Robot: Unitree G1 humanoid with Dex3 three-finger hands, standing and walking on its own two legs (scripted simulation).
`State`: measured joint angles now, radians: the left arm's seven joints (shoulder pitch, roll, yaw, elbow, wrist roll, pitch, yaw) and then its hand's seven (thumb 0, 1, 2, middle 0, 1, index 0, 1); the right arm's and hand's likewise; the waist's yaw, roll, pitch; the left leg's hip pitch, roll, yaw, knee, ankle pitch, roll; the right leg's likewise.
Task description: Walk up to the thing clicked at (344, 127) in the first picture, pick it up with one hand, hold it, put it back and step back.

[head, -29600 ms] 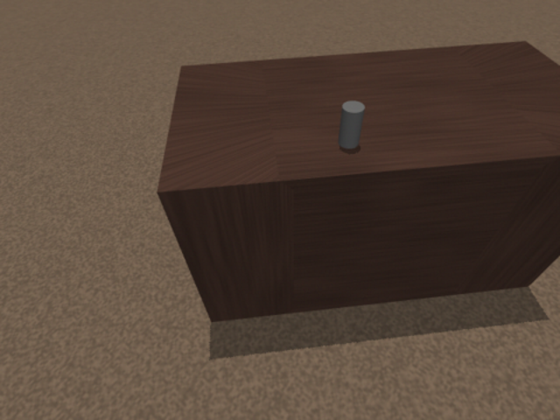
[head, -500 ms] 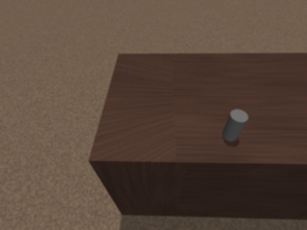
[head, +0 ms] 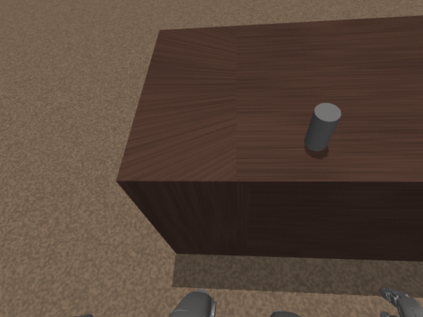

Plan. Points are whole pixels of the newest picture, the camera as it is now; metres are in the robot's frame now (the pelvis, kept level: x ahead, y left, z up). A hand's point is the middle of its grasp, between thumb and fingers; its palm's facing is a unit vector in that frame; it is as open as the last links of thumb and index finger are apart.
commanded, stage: step back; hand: right
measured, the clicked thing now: (321, 128) +0.50 -0.20 -0.01
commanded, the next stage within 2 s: none
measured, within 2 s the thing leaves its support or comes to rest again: neither
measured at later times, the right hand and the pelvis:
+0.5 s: hand out of the picture +0.02 -0.22 -0.13, palm faces -0.12 +0.90 -0.41, open 7.4 cm; pelvis -0.11 +0.04 +0.01, yaw +3 degrees
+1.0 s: hand out of the picture -0.17 -0.24 -0.17, palm faces -0.07 +0.93 -0.37, open 7.4 cm; pelvis -0.25 +0.03 +0.00, yaw +1 degrees
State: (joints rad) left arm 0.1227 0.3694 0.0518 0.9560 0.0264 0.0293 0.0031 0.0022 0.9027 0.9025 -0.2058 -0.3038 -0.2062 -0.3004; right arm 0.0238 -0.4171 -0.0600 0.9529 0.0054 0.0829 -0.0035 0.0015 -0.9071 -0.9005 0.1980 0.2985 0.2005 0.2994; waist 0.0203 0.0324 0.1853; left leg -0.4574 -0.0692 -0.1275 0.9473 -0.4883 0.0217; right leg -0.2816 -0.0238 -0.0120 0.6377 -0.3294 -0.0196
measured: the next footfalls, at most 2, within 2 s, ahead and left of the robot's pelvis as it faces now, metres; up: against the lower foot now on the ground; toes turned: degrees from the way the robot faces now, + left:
left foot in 0.28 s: -0.05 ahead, +0.15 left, +0.00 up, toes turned +2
right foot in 0.66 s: -0.14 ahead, -0.09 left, +0.00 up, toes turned +1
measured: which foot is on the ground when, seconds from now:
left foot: up 0.00-0.26, down 0.28-0.70, up 0.72-1.00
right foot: down 0.00-0.30, up 0.32-0.64, down 0.66-1.00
